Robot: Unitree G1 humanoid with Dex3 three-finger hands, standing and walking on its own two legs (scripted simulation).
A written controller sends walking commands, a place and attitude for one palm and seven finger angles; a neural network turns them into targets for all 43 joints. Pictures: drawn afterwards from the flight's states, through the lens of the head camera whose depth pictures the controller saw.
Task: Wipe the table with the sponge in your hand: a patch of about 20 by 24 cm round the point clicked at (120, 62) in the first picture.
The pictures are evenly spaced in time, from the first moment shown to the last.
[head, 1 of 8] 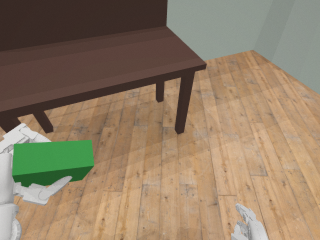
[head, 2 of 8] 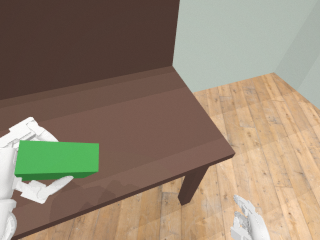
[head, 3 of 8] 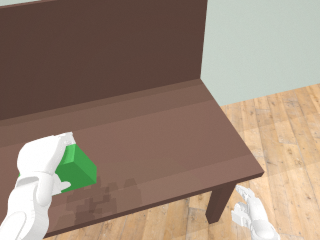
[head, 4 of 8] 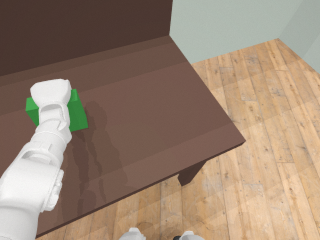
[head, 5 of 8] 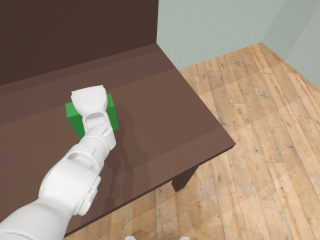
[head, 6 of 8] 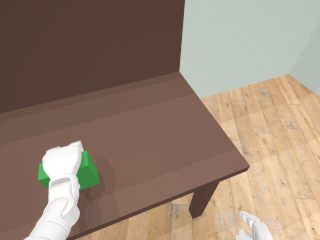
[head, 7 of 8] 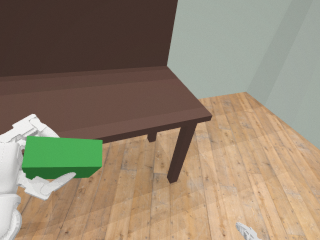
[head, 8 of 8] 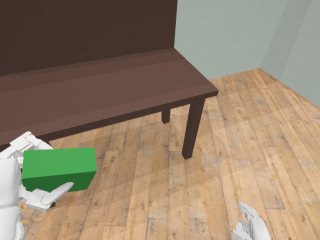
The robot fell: no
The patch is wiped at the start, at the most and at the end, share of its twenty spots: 0.00 1.00 1.00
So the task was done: yes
